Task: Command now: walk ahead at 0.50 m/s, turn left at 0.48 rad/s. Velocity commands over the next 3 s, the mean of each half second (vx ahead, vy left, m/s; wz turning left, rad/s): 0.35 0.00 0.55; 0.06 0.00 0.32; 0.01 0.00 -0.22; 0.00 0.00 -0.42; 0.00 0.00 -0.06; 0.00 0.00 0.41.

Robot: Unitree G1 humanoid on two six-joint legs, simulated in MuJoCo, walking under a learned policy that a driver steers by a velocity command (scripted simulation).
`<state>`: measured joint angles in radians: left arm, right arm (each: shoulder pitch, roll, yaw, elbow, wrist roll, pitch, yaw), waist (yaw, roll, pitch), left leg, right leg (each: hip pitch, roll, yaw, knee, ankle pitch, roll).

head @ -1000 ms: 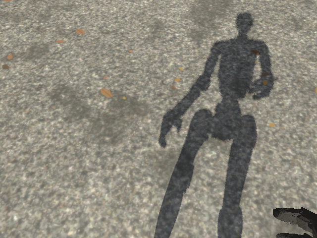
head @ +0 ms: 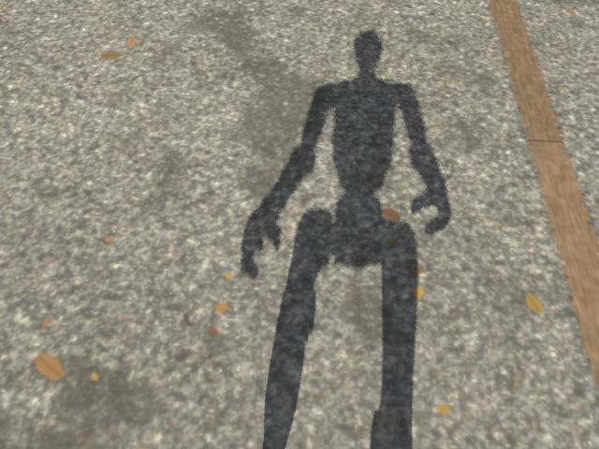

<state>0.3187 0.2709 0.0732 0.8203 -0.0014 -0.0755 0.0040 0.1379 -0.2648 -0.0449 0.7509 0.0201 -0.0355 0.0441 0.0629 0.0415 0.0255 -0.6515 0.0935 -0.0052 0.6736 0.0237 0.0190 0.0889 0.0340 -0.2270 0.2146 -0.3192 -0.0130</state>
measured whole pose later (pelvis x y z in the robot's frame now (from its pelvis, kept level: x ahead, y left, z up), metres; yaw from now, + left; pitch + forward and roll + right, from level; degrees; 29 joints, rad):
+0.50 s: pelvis +0.26 +0.04 +0.00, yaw +18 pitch +2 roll +0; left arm 0.05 0.28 0.04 0.69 0.01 -0.07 0.00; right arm 0.27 -0.31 -0.08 0.70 0.02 0.01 -0.03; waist -0.06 -0.03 0.04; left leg -0.21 -0.13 -0.18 0.50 -0.31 0.06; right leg -0.54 0.01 0.11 0.55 -0.06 0.07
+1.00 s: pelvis +0.32 +0.06 +0.00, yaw +27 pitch -1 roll -1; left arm 0.18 0.26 0.03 0.79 0.02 0.00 0.00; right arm 0.22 -0.24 -0.03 0.71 -0.03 0.04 -0.01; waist 0.03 -0.03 0.03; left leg -0.24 -0.01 -0.04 0.54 -0.29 0.01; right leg -0.31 -0.02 -0.01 0.48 -0.17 0.03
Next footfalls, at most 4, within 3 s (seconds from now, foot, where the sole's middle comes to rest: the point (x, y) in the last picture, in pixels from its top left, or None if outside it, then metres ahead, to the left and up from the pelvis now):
0.10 left None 0.23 0.12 -0.77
0.54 right None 0.47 -0.02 -0.77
0.90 left None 0.30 0.18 -0.77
1.76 left None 0.38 0.21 -0.77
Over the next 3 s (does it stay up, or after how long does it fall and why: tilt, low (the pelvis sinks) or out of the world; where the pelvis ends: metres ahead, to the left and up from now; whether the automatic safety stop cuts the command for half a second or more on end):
stays up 0.33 0.13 0.01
